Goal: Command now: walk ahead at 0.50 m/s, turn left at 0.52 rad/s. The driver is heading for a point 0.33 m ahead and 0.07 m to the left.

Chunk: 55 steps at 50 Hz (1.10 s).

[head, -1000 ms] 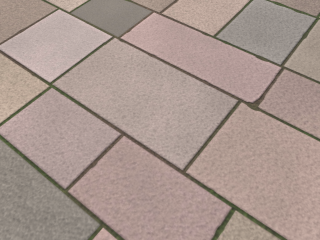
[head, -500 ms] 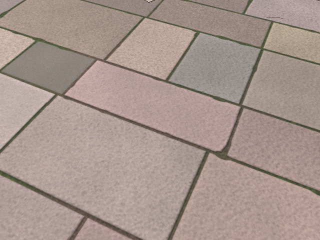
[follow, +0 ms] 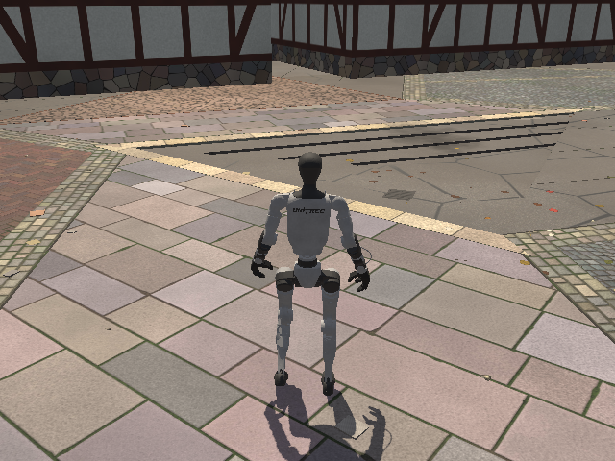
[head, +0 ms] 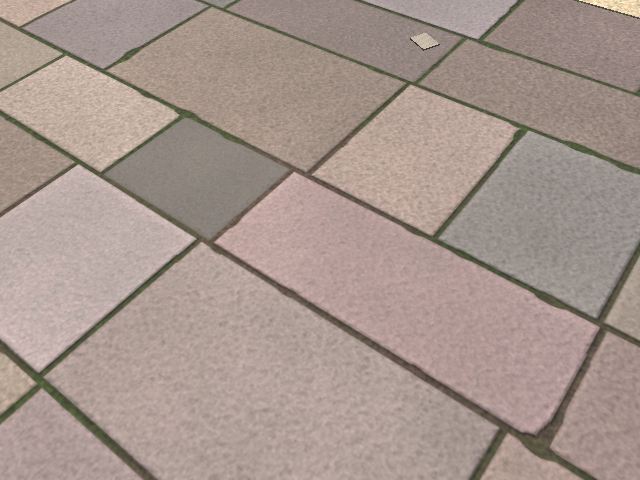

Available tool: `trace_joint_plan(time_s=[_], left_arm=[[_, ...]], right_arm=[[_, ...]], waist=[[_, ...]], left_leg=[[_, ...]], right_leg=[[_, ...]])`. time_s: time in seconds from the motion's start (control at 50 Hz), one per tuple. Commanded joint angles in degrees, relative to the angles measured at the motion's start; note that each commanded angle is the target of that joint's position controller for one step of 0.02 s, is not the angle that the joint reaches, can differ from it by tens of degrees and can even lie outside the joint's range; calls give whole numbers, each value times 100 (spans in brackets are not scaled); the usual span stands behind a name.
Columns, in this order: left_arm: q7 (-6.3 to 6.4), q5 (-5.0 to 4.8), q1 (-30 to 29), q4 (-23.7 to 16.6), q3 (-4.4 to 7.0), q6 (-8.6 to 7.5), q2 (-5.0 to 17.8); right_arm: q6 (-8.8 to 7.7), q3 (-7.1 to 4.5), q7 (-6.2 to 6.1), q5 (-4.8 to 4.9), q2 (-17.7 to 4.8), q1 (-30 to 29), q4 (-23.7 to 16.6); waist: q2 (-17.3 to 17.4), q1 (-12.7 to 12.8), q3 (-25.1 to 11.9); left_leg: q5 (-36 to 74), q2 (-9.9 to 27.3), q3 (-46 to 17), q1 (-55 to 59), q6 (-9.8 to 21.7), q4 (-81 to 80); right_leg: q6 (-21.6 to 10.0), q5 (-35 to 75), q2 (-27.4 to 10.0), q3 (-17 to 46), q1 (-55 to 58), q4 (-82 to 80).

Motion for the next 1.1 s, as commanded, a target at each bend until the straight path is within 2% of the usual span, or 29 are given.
trace_joint_plan(time_s=[0.02, 0.06, 0.14, 0.2, 0.22, 0.26, 0.28, 0.3, 0.32, 0.34, 0.36, 0.38, 0.4, 0.42, 0.44, 0.48, 0.52, 0.56, 0.64, 0.68, 0.7, 0.72, 0.74, 0.76, 0.78, 0.8, 0.88, 0.96, 1.1], left_arm=[[11, -3, 33, -146, 193, -111, 636], [30, -9, 72, -41, 253, -133, 793], [71, -41, 161, 110, 314, -90, 1028], [83, -124, 405, 261, 363, -30, 1201], [83, -154, 447, 318, 370, 8, 1232], [106, -206, 513, 394, 397, 102, 1376], [130, -238, 500, 407, 410, 141, 1458], [147, -253, 464, 409, 377, 167, 1409], [152, -142, 620, 376, 288, 132, 1213], [48, 217, 1272, 213, 39, 56, 497], [-21, 6, 1527, 438, 11, 4, 842], [-28, -242, 793, 367, 143, 38, 1221], [21, -253, 416, 206, 94, 71, 1100], [101, -149, 264, 269, 84, 131, 1027], [151, -104, 365, 300, 99, 229, 1023], [210, -74, 715, 430, 90, 399, 866], [264, -24, 739, 472, 54, 464, 709], [275, 8, 514, 468, 10, 497, 606], [246, -29, 40, 432, 37, 562, 706], [220, 25, 30, 459, 33, 547, 648], [208, 90, 14, 469, 26, 532, 655], [218, 132, -11, 420, 43, 506, 833], [247, 89, -159, 374, 112, 508, 1219], [215, 38, -286, 494, 113, 513, 1053], [173, 47, -375, 475, 46, 489, 757], [158, 81, -403, 514, 3, 456, 650], [160, 13, -248, 736, -11, 342, 685], [198, -8, -249, 925, -22, 369, 683], [206, -23, -339, 1241, -32, 430, 651]], right_arm=[[17, -56, 54, -16, -166, -199, -565], [36, -28, 86, -51, -109, -427, -705], [-12, 49, 231, -47, -26, -1044, -906], [-5, 56, 319, -37, -74, -1535, -1131], [-6, 51, 339, -57, -92, -1663, -1210], [-21, -20, 370, -131, -224, -1588, -1296], [-32, -103, 371, -169, -377, -1216, -1228], [-38, -243, 337, -177, -612, -441, -1007], [5, -374, 225, -189, -987, 149, -867], [57, -381, 99, -263, -1511, 169, -913], [37, -259, 144, -270, -1222, 319, -1089], [32, -193, 195, -255, -946, 165, -1010], [3, -141, 203, -157, -771, -235, -930], [-13, -67, 187, -137, -546, -564, -920], [-17, -34, 174, -194, -470, -827, -918], [-62, -40, 185, -302, -470, -1120, -880], [-103, -36, 158, -315, -442, -1293, -780], [-76, -34, 105, -302, -431, -1336, -658], [27, 13, 68, -314, -370, -1223, -394], [67, 79, 81, -260, -251, -1300, -299], [70, 132, 89, -248, -122, -1184, -214], [57, 180, 94, -302, -5, -955, -121], [34, 147, 109, -343, -72, -565, -51], [65, 166, 69, -321, 10, -585, -25], [108, 138, 33, -315, -159, -862, -19], [153, 116, -3, -283, -186, -967, -16], [207, 108, -42, -273, -169, -903, 161], [190, 95, -56, -221, -145, -915, 380], [244, 81, -112, -201, -173, -905, 765]], waist=[[-898, 86, 149], [-731, 90, 175], [-592, 280, 256], [-551, 409, 385], [-525, 406, 469], [-649, 246, 294], [-746, 10, -2], [-636, -425, -442], [-284, -678, -867], [1430, -119, -1642], [868, -420, -3168], [245, -595, -2562], [116, -410, -1646], [-130, -251, -1115], [-56, -7, -905], [94, 294, -837], [147, 383, -810], [227, 306, -825], [288, 96, -573], [229, 210, -396], [130, 233, -294], [-125, 148, -257], [-793, -206, -195], [-1221, -239, -222], [-1013, -86, -55], [-898, -59, -54], [-608, 27, -195], [-421, 70, -282], [-270, 59, -198]], left_leg=[[491, 513, -243, -1287, -96, -97], [886, 545, -224, -1365, -162, -578], [2030, 462, 54, -1001, -76, -1921], [2102, 383, 253, -886, 83, -2513], [1954, 320, 299, -822, 155, -2714], [1479, -9, 543, -322, 333, -2960], [1399, -241, 673, 272, 449, -3110], [1956, -469, 731, 1408, 616, -3520], [3479, -139, 248, 2815, 796, -3534], [6446, 1604, -1912, 4938, 1730, -2882], [5829, 2372, -3367, 5274, 2452, -3441], [5604, 1945, -2530, 4672, 2158, -3682], [5152, 1629, -1872, 3892, 1867, -3824], [4861, 1419, -1558, 3086, 1679, -4031], [4737, 1297, -1305, 2316, 1603, -4253], [4622, 1153, -915, 1392, 1591, -4591], [4561, 1032, -577, 1048, 1564, -4706], [3951, 920, -411, 1001, 1456, -4773], [1739, 893, -607, 946, 1310, -4977], [619, 749, -649, 809, 1082, -4859], [247, 573, -620, 726, 846, -4752], [-24, 349, -541, 647, 563, -4527], [-246, -43, -248, 544, 347, -4277], [85, -235, 101, 1103, 187, -4213], [353, -199, 102, 1395, 144, -4106], [531, -144, 72, 1497, 187, -4070], [1217, -38, -35, 1549, 263, -4080], [1742, -30, -3, 1700, 222, -4021], [1987, -12, 20, 1886, 185, -4043]], right_leg=[[-962, 747, -1577, 1243, 797, -1425], [-1027, 1185, -1613, 848, 806, -1521], [-870, 1505, -1474, 13, 841, -1552], [-738, 1534, -1594, -283, 1163, -1490], [-689, 1974, -1616, -357, 1255, -1328], [-566, 3669, -1636, -486, 1486, -671], [-463, 4506, -1568, -554, 1526, -68], [-282, 4647, -1353, -725, 1265, 908], [13, 3468, -1052, -832, 306, 2189], [430, -2516, -242, -743, -1862, 4481], [461, -3208, -46, 597, -2014, 5544], [410, -2736, -329, 747, -2205, 5573], [378, -2293, -532, 560, -2514, 5127], [411, -1968, -684, 535, -2390, 4763], [432, -1703, -776, 592, -1885, 4488], [500, -1374, -722, 526, -1062, 4062], [546, -1121, -679, 484, -738, 3305], [529, -636, -671, 488, -503, 2578], [440, -204, -586, 489, -201, 1631], [316, 119, -482, 382, 232, 794], [241, 469, -500, 419, 493, 297], [123, 1066, -851, 803, 720, 41], [-82, 1302, -1146, 993, 698, 141], [-193, -82, -990, 972, 7, -28], [-98, -606, -802, 894, -356, -174], [20, -522, -728, 804, -418, -184], [124, 550, -588, 619, 80, 110], [73, 1022, -538, 563, 296, 203], [50, 1111, -444, 485, 363, 146]])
